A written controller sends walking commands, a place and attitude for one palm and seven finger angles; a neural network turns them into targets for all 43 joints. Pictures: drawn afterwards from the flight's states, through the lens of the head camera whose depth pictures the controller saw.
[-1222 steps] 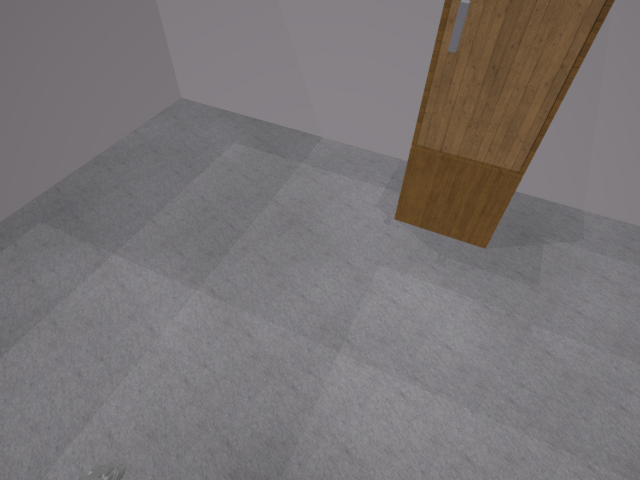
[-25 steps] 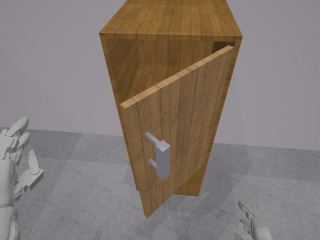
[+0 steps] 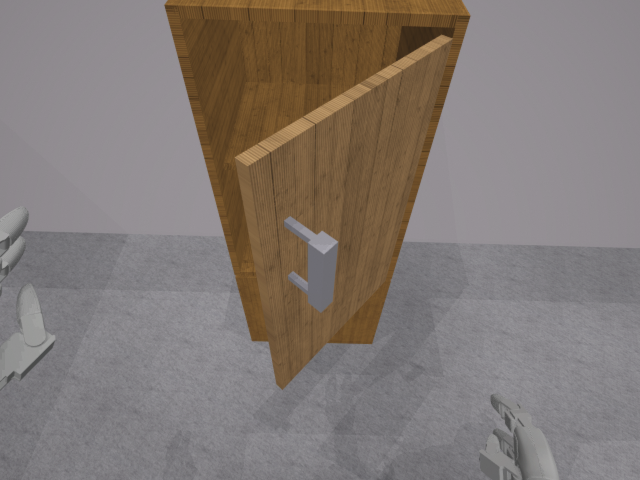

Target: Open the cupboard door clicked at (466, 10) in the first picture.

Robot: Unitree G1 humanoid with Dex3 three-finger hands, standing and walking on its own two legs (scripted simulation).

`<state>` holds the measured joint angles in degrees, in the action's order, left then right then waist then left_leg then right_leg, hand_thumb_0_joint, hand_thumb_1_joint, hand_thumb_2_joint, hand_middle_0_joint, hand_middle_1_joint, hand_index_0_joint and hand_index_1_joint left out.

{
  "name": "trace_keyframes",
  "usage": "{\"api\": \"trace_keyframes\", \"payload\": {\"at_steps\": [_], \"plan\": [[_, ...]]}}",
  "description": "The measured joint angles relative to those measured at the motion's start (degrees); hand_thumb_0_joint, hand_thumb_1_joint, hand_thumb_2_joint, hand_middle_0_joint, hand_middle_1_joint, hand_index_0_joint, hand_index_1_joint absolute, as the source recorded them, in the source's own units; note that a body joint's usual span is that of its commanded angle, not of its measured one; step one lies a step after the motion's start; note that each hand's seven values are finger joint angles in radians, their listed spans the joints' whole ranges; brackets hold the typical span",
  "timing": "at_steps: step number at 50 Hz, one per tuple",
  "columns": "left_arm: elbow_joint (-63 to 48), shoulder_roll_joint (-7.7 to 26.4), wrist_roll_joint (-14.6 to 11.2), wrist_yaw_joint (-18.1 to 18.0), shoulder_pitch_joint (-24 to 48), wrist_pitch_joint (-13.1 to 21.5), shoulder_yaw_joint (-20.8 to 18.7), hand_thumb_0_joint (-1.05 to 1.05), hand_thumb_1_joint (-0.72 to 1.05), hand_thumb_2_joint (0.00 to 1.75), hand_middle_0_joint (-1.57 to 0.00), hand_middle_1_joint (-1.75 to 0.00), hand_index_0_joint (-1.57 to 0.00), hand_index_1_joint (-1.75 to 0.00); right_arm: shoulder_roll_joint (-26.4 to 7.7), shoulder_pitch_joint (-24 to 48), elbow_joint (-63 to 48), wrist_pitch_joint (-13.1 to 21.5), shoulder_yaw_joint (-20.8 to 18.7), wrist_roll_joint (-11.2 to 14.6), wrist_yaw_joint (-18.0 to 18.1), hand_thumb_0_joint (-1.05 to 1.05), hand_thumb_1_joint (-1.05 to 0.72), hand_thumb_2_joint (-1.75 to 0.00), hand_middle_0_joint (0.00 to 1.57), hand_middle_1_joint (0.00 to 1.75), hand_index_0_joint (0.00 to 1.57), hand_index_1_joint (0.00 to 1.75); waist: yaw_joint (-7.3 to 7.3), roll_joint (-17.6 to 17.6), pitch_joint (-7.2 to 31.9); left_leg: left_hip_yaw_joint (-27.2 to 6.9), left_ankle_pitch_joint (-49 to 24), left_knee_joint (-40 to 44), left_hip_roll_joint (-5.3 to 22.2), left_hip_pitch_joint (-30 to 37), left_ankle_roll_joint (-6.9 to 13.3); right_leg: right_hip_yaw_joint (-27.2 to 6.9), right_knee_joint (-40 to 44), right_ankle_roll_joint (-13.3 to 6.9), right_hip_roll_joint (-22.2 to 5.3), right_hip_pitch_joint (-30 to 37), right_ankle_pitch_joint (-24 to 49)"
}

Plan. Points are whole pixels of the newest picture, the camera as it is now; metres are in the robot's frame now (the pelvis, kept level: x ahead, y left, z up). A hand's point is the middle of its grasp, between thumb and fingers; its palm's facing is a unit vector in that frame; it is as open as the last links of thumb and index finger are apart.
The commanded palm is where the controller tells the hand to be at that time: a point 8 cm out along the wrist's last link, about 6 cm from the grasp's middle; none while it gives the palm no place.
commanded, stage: step back with the hand held close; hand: left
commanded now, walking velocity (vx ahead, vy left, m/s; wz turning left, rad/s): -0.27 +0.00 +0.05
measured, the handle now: (308, 264) +0.35 +0.04 +0.08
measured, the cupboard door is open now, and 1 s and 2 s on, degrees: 49 49 49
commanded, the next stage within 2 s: stop stepping back and stand still in 0.64 s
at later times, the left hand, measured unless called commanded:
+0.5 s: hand out of the picture +0.12 +0.29 +0.16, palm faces +0.45 -0.77 -0.45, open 7.4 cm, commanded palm +0.04 +0.33 +0.18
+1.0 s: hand out of the picture +0.02 +0.26 +0.17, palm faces +0.40 -0.81 -0.44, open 7.4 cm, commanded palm -0.03 +0.30 +0.18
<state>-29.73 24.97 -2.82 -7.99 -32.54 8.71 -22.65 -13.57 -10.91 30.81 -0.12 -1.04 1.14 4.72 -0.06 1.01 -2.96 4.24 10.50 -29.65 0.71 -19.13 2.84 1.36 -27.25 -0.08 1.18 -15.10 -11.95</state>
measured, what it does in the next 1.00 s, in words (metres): walks backwards: right foot, then left foot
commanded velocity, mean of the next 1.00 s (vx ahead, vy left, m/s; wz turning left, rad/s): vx -0.18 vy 0.02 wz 0.00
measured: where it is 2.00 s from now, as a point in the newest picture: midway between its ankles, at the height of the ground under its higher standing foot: outside the picture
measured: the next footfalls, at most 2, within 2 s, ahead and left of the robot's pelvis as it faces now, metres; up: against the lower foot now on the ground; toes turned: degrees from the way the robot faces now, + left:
right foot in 0.78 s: -0.22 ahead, -0.10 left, +0.00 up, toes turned -2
left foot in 0.96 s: -0.14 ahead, +0.12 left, +0.00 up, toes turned +2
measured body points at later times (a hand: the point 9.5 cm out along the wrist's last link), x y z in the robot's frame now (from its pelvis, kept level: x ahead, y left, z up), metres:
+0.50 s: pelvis -0.09 +0.02 -0.01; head -0.06 +0.05 +0.44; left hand +0.09 +0.33 +0.19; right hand +0.10 -0.21 -0.08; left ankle +0.00 +0.10 -0.74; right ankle -0.06 -0.12 -0.70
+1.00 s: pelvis -0.19 +0.00 -0.01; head -0.20 +0.02 +0.44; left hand -0.01 +0.30 +0.19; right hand -0.07 -0.26 -0.09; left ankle -0.13 +0.10 -0.74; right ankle -0.27 -0.11 -0.74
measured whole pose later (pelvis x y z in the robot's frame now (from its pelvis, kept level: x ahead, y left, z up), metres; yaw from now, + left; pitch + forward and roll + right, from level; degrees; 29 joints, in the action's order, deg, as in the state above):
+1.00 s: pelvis -0.19 +0.00 -0.01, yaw -2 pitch +0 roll -1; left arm -27.4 24.6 -2.8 -8.6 -31.2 10.9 -23.6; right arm -13.6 -16.2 38.4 5.3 -0.5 0.5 4.7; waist 0.5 -0.4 2.5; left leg 0.4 13.7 -33.0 -0.5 -19.8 1.5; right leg 1.5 -30.4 -0.4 1.0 -6.6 -23.4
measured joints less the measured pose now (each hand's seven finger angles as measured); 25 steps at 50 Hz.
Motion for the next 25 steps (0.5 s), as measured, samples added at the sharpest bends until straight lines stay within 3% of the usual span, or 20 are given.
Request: {"api": "trace_keyframes", "payload": {"at_steps": [8, 10, 12, 18, 21, 25], "plan": [[-0.2, 0.0, 1.6, -0.6, 1.2, 2.5, -2.3, 0.02, 0.89, 0.90, -0.22, -0.31, -0.22, -0.31, 1.2, -2.1, -0.4, 3.0, 0.6, -0.5, -0.2, 0.01, -0.90, -0.89, 0.20, 0.30, 0.20, 0.30, 0.57, -0.6, -0.1, -1.0, -1.1, -3.0, -1.6, -4.1, 1.1, -1.3, -6.4, 0.5, -0.2, -3.0, -3.3], [0.0, -0.7, 1.6, -0.6, 1.4, 2.9, -2.8, 0.02, 0.89, 0.90, -0.22, -0.31, -0.22, -0.31, 1.5, -1.9, 0.3, 3.6, 0.7, -0.6, -0.4, 0.01, -0.90, -0.89, 0.20, 0.30, 0.20, 0.30, 0.12, 0.0, -0.4, -1.3, -1.5, -3.6, -1.3, -5.1, 1.1, -1.3, -6.7, 0.4, 0.2, -3.6, -3.3], [-0.2, -1.5, 1.3, -0.7, 1.2, 3.1, -2.8, 0.02, 0.89, 0.90, -0.22, -0.31, -0.22, -0.31, 1.8, -1.6, 1.0, 4.0, 0.9, -0.7, -0.7, 0.01, -0.90, -0.89, 0.20, 0.30, 0.21, 0.30, -0.20, 0.4, -0.7, -1.6, -1.1, -4.2, -1.0, -5.8, 0.7, -1.0, -6.5, 0.2, 0.5, -4.0, -2.2], [-1.8, -3.3, 1.4, -1.4, 0.5, 3.0, 0.1, 0.02, 0.89, 0.90, -0.22, -0.31, -0.21, -0.31, 1.7, -1.2, 3.6, 3.7, 0.8, -1.2, -1.3, 0.01, -0.90, -0.89, 0.20, 0.30, 0.21, 0.30, -0.97, -0.7, 0.2, -3.3, 8.9, -11.8, -1.5, -6.4, -2.0, -1.5, -6.0, 0.5, 0.0, -5.0, -0.5], [-1.9, -2.3, 1.5, -1.5, 2.6, 2.8, 0.2, 0.02, 0.89, 0.90, -0.22, -0.31, -0.22, -0.31, 1.5, -0.6, 3.8, 3.7, 0.7, -1.3, -0.5, 0.01, -0.90, -0.89, 0.20, 0.30, 0.21, 0.30, -0.34, -1.7, -0.3, -3.4, 1.4, -7.0, -1.5, -4.5, -0.7, -1.3, -6.9, 1.4, -0.8, -6.2, -0.2], [-1.2, -0.3, 1.3, -1.3, 4.0, 3.3, -2.6, 0.02, 0.89, 0.90, -0.22, -0.31, -0.22, -0.31, 2.8, 0.6, 3.5, 5.6, 0.3, -2.2, -0.7, 0.01, -0.90, -0.89, 0.20, 0.30, 0.21, 0.30, 0.10, -1.4, -1.4, -3.5, -1.0, -4.4, -0.7, -4.9, 0.9, -3.4, -23.3, 1.0, 2.1, -9.9, -11.5]]}}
